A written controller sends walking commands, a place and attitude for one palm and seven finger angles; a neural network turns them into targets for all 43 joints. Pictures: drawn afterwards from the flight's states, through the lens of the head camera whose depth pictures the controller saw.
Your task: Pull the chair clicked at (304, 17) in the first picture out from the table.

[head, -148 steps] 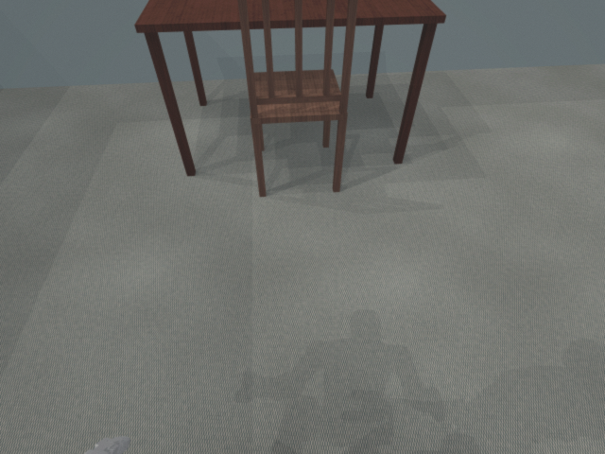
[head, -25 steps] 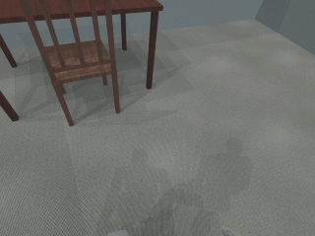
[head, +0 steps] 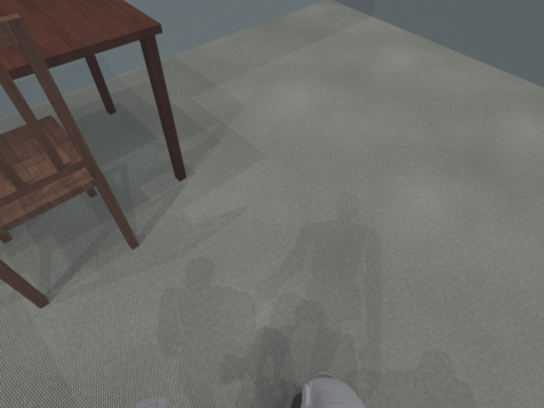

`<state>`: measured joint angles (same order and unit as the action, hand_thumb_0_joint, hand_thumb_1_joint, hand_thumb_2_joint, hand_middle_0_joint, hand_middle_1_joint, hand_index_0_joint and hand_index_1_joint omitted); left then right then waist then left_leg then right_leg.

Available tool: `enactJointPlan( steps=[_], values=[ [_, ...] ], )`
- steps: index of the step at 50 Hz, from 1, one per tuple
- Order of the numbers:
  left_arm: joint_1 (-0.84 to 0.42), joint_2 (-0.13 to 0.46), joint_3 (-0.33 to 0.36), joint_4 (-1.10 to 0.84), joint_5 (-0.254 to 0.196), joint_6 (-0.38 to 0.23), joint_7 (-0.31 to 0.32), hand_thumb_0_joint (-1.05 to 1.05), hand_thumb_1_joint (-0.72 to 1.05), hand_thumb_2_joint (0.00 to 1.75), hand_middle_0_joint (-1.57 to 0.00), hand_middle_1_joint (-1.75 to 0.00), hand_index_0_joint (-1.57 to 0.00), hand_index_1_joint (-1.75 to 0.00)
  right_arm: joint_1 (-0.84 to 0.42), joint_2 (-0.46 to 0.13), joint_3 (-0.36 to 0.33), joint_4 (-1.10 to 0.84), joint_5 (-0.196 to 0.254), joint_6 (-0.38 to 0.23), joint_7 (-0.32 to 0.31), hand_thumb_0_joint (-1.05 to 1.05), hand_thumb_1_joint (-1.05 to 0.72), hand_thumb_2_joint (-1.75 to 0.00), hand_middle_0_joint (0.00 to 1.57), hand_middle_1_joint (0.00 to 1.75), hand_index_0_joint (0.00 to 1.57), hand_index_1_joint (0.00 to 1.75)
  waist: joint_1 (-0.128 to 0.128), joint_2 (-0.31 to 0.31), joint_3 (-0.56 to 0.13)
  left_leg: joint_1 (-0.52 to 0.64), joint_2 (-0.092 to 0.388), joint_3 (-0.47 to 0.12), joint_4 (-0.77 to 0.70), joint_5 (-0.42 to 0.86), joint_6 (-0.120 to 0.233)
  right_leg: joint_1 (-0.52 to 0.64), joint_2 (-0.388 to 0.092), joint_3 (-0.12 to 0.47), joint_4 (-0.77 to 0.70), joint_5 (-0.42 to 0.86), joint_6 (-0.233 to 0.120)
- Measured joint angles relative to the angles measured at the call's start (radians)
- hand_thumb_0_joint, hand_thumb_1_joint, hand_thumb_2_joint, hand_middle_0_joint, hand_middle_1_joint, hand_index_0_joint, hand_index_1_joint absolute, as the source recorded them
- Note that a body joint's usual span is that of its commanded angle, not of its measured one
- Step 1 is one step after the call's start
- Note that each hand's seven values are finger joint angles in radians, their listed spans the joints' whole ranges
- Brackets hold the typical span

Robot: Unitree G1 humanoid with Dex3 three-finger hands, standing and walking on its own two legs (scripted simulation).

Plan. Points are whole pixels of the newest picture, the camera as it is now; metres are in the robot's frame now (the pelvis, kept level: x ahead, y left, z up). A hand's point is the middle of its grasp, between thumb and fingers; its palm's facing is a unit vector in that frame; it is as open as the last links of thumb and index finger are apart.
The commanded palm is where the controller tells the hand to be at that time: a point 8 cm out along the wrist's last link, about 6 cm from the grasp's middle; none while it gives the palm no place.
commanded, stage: walk to a spot facing it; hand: left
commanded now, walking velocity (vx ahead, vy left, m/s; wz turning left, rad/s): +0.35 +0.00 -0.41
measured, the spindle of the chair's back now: out of the picture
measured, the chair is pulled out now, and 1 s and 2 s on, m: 0.00 0.00 0.00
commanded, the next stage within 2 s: turn to face it in 0.52 s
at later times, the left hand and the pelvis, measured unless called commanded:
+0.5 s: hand (165, 368) +0.22 +0.18 -0.16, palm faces -0.06 -0.98 -0.21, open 7.3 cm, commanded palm none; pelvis +0.22 -0.01 +0.00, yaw -9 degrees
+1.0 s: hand (187, 243) +0.46 +0.17 -0.15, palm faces -0.09 -0.97 -0.22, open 7.3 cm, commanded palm none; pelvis +0.33 +0.00 +0.00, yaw -6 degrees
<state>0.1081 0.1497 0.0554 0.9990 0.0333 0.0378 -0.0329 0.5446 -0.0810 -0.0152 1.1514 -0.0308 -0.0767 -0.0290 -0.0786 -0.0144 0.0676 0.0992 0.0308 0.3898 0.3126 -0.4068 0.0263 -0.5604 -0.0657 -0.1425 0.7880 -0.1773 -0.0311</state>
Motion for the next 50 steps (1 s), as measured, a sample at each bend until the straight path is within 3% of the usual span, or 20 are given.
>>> enactJointPlan(
  steps=[4,6,9,11,14,18,22,27,29,32,34,36,38,42,50],
  values=[
    [-0.023,-0.016,-0.010,-0.024,0.001,-0.032,0.003,0.00,0.91,0.89,-0.20,-0.30,-0.19,-0.30,0.023,0.016,0.001,0.021,0.002,0.016,0.007,0.01,-0.90,-0.90,0.20,0.30,0.20,0.30,0.002,0.019,0.019,0.010,0.052,0.027,0.129,-0.084,-0.037,0.097,0.066,-0.054,-0.129,-0.075,-0.054],
    [-0.007,-0.010,-0.009,-0.033,0.003,-0.064,0.004,0.00,0.91,0.89,-0.20,-0.30,-0.20,-0.30,0.031,0.024,-0.001,0.026,0.014,0.030,0.016,0.01,-0.90,-0.90,0.20,0.30,0.20,0.30,0.026,0.002,0.009,-0.071,0.096,0.004,0.400,-0.069,-0.042,0.157,0.077,-0.060,-0.178,-0.006,-0.089],
    [0.030,-0.001,-0.005,-0.023,-0.017,-0.084,0.022,0.00,0.91,0.89,-0.20,-0.30,-0.20,-0.30,-0.049,0.009,-0.015,0.010,0.022,0.054,0.019,0.01,-0.90,-0.90,0.20,0.30,0.20,0.30,0.045,0.002,0.018,-0.304,0.097,-0.211,0.900,-0.059,-0.041,0.201,0.104,-0.037,-0.139,-0.092,-0.101],
    [0.066,0.012,0.016,-0.012,-0.032,-0.093,0.043,-0.02,0.93,0.89,-0.20,-0.30,-0.20,-0.30,-0.117,-0.009,-0.026,-0.025,0.017,0.057,0.017,0.01,-0.90,-0.90,0.20,0.30,0.20,0.30,0.049,0.005,0.005,-0.436,0.102,-0.289,1.004,0.010,-0.041,0.257,0.120,-0.019,-0.198,-0.099,-0.086],
    [0.116,0.041,0.017,0.019,-0.020,-0.100,0.054,-0.03,0.94,0.89,-0.20,-0.30,-0.20,-0.30,-0.225,-0.041,-0.039,-0.092,0.006,0.051,0.016,0.01,-0.91,-0.90,0.20,0.30,0.20,0.30,0.051,0.018,-0.020,-0.584,0.129,-0.339,0.950,0.080,-0.048,0.324,0.132,0.012,-0.289,-0.077,-0.078],
    [0.183,0.042,0.005,0.057,-0.012,-0.102,0.049,-0.02,0.93,0.89,-0.20,-0.30,-0.20,-0.30,-0.331,-0.099,-0.056,-0.152,-0.001,0.049,0.018,0.02,-0.94,-0.90,0.20,0.30,0.20,0.30,0.060,0.043,-0.047,-0.684,0.150,-0.349,0.781,0.159,-0.067,0.391,0.129,0.047,-0.359,-0.082,-0.064],
    [0.236,0.030,-0.006,0.077,-0.011,-0.106,0.044,-0.01,0.92,0.89,-0.20,-0.30,-0.20,-0.30,-0.393,-0.126,-0.053,-0.174,0.000,0.049,0.036,0.02,-0.93,-0.90,0.19,0.30,0.19,0.30,0.088,0.047,-0.053,-0.687,0.143,-0.329,0.581,0.215,-0.076,0.455,0.121,0.067,-0.394,-0.111,-0.043],
    [0.290,0.013,-0.017,0.093,-0.011,-0.101,0.044,0.00,0.91,0.89,-0.20,-0.30,-0.20,-0.30,-0.442,-0.117,-0.036,-0.175,0.002,0.048,0.049,0.01,-0.92,-0.90,0.19,0.30,0.19,0.30,0.138,0.029,-0.036,-0.592,0.092,-0.287,0.358,0.208,-0.059,0.526,0.108,0.086,-0.379,-0.186,-0.007],
    [0.320,0.005,-0.019,0.102,-0.013,-0.094,0.043,0.00,0.91,0.89,-0.20,-0.30,-0.20,-0.30,-0.453,-0.105,-0.026,-0.181,0.000,0.036,0.047,0.01,-0.92,-0.90,0.19,0.30,0.19,0.30,0.151,0.018,-0.031,-0.514,0.064,-0.261,0.257,0.241,-0.046,0.524,0.099,0.106,-0.305,-0.245,0.009],
    [0.313,0.003,-0.016,0.122,-0.022,-0.067,0.039,0.00,0.91,0.89,-0.20,-0.30,-0.20,-0.30,-0.465,-0.074,-0.012,-0.194,-0.004,0.010,0.039,0.01,-0.91,-0.90,0.20,0.30,0.20,0.30,0.150,-0.016,0.002,-0.486,0.061,-0.212,0.316,0.207,0.018,0.370,0.075,0.133,0.105,-0.336,0.007],
    [0.292,0.006,-0.013,0.126,-0.018,-0.056,0.039,0.00,0.91,0.89,-0.20,-0.30,-0.20,-0.30,-0.444,-0.056,-0.002,-0.195,-0.001,0.006,0.033,0.01,-0.91,-0.90,0.20,0.30,0.20,0.30,0.136,-0.024,0.009,-0.444,0.063,-0.188,0.304,0.179,0.027,0.261,0.057,0.121,0.318,-0.321,0.012],
    [0.254,0.014,-0.008,0.119,-0.013,-0.049,0.040,0.00,0.91,0.89,-0.20,-0.30,-0.20,-0.30,-0.406,-0.040,0.002,-0.180,0.003,0.005,0.024,0.01,-0.91,-0.90,0.20,0.30,0.20,0.30,0.115,-0.025,0.008,-0.402,0.055,-0.185,0.255,0.190,0.020,0.184,0.029,0.100,0.382,-0.274,0.025],
    [0.213,0.018,-0.005,0.097,-0.012,-0.046,0.044,0.00,0.91,0.89,-0.20,-0.30,-0.20,-0.30,-0.372,-0.047,-0.031,-0.176,0.024,-0.004,0.000,-0.02,-0.95,-0.90,0.20,0.30,0.20,0.30,0.096,-0.024,0.001,-0.374,0.039,-0.189,0.202,0.208,0.029,0.135,0.000,0.091,0.341,-0.234,0.040],
    [0.129,0.021,-0.002,0.044,-0.009,-0.039,0.055,0.00,0.91,0.89,-0.20,-0.30,-0.20,-0.30,-0.308,-0.085,-0.035,-0.131,0.015,0.028,0.004,-0.03,-0.96,-0.90,0.20,0.30,0.20,0.30,0.077,-0.015,-0.024,-0.355,0.009,-0.219,0.139,0.233,0.038,0.110,-0.027,0.089,0.181,-0.180,0.069],
    [0.024,0.024,0.003,-0.026,-0.016,-0.019,0.059,0.00,0.92,0.89,-0.20,-0.30,-0.19,-0.30,-0.224,-0.085,-0.042,-0.094,0.002,0.097,0.024,0.00,-0.92,-0.90,0.20,0.30,0.20,0.30,0.030,0.020,-0.042,-0.391,-0.026,-0.298,0.158,0.225,0.018,0.200,0.007,0.082,-0.063,-0.201,0.090]
  ],
)
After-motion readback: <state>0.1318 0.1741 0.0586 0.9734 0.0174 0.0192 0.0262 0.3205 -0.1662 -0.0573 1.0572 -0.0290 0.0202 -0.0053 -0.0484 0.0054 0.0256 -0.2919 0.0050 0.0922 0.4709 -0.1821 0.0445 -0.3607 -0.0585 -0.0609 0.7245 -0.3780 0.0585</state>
